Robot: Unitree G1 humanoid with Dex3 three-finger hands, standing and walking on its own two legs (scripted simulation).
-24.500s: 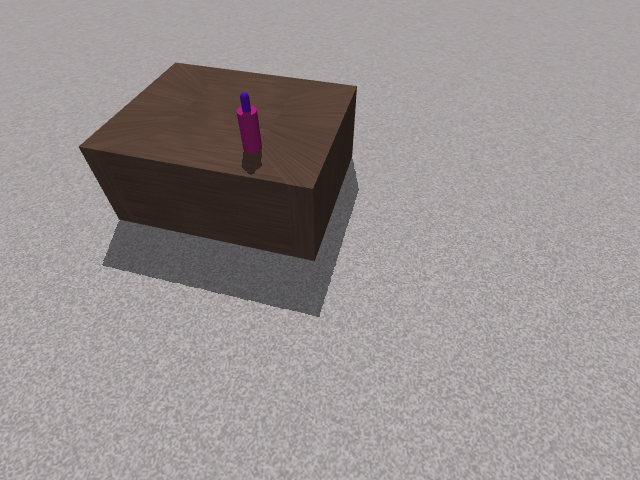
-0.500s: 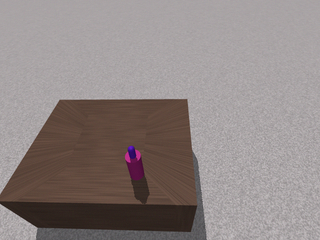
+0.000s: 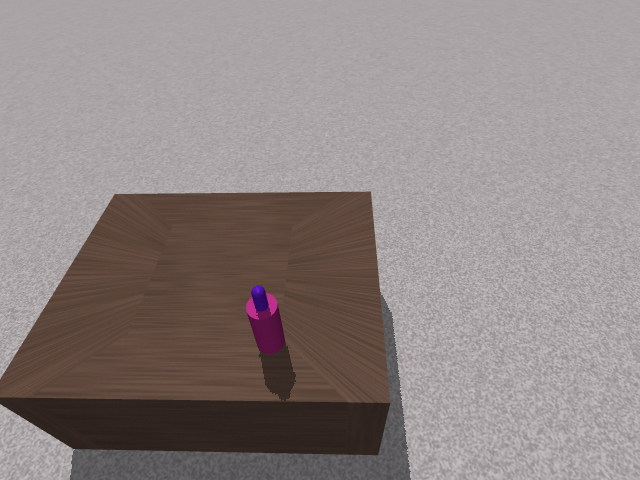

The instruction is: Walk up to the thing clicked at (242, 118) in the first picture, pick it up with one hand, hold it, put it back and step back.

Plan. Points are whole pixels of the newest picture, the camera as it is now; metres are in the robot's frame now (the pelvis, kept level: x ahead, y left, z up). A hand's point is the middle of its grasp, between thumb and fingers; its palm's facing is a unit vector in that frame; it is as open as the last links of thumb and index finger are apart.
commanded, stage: home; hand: left
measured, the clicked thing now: (264, 317) +0.52 +0.16 -0.28
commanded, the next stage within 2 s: stand in 0.26 s
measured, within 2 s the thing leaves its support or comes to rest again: neither
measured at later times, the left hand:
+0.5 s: hand out of the picture +0.08 +0.24 -0.15, palm faces -0.03 -0.93 -0.36, open 16.8 cm
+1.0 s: hand out of the picture +0.10 +0.23 -0.15, palm faces -0.03 -0.93 -0.36, open 7.6 cm
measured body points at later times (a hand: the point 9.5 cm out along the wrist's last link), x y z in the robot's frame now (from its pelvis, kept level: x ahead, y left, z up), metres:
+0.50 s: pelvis +0.01 -0.01 +0.00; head +0.01 -0.03 +0.45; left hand +0.08 +0.29 -0.13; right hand +0.07 -0.31 -0.14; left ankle +0.01 +0.12 -0.75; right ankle +0.01 -0.12 -0.75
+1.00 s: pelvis +0.02 -0.02 +0.00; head +0.02 -0.04 +0.45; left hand +0.10 +0.28 -0.12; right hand +0.08 -0.32 -0.14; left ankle +0.01 +0.12 -0.75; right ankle +0.01 -0.12 -0.75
